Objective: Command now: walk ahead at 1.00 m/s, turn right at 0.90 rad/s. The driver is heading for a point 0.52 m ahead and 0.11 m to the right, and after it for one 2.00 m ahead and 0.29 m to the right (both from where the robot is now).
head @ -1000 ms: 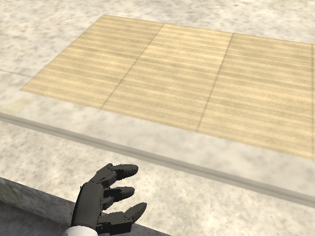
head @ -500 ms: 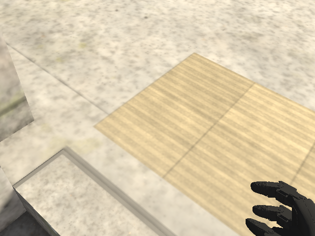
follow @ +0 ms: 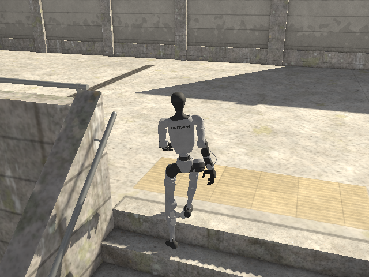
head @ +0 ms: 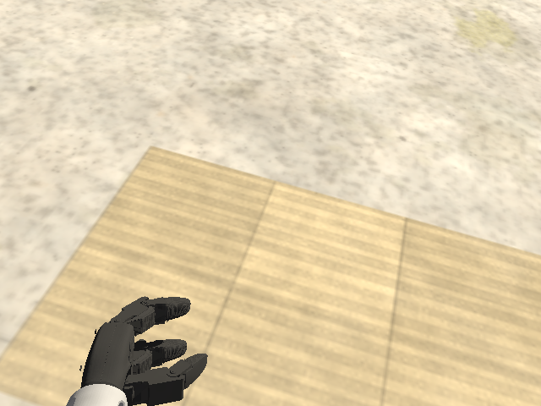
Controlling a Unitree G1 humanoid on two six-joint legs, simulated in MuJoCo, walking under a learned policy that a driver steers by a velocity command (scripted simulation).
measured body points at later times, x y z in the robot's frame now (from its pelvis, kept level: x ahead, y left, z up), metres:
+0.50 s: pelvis +0.37 +0.00 +0.16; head +0.39 -0.01 +0.61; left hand +0.57 +0.25 +0.06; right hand +0.45 -0.31 +0.08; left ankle +0.42 +0.13 -0.57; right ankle +0.21 -0.03 -0.45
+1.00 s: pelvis +0.57 -0.11 +0.17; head +0.61 -0.11 +0.62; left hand +0.79 +0.11 +0.07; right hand +0.64 -0.42 +0.08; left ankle +0.65 +0.01 -0.49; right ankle +0.58 -0.25 -0.57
